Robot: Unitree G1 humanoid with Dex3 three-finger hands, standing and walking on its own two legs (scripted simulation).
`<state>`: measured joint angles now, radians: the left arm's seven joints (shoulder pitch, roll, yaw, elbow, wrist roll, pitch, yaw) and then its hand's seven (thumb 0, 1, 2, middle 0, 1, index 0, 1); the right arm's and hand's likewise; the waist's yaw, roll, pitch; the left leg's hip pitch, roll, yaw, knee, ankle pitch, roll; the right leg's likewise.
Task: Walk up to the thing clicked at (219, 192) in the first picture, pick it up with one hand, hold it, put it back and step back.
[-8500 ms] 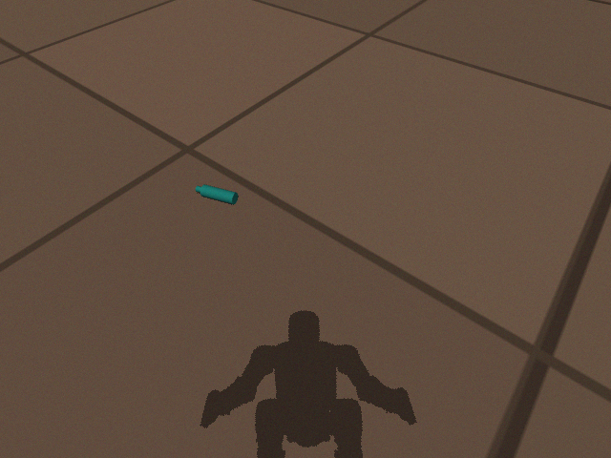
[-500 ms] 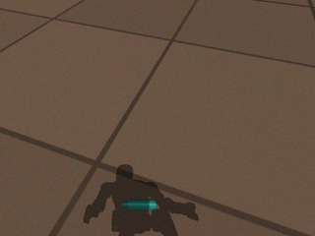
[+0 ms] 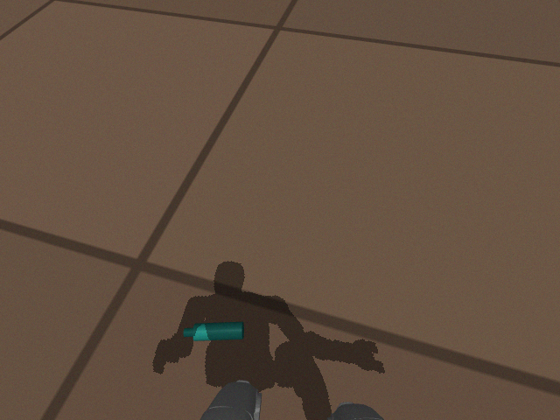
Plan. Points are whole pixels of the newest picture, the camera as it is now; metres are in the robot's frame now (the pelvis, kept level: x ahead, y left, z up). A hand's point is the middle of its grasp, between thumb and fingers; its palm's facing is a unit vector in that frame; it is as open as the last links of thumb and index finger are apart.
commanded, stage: walk up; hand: left
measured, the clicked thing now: (213, 331) +0.43 +0.28 -0.73
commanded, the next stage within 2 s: stand in 1.62 s
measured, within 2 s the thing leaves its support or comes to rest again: neither
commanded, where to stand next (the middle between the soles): +0.06 +0.01 m, yaw +3 degrees
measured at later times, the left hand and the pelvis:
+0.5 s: hand out of the picture +0.08 +0.28 -0.14, palm faces +0.09 -0.92 -0.39, open 7.3 cm; pelvis +0.01 +0.00 +0.00, yaw +5 degrees
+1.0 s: hand out of the picture +0.05 +0.28 -0.13, palm faces +0.08 -0.94 -0.34, open 7.3 cm; pelvis +0.01 +0.02 +0.03, yaw +5 degrees
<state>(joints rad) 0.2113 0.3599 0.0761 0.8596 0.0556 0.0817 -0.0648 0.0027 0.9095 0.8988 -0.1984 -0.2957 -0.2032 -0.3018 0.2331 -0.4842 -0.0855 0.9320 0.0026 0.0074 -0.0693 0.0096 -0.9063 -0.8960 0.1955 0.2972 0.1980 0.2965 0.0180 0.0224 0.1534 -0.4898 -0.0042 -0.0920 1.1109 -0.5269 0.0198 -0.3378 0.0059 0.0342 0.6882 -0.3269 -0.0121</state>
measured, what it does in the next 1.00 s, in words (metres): steps on the spot: left foot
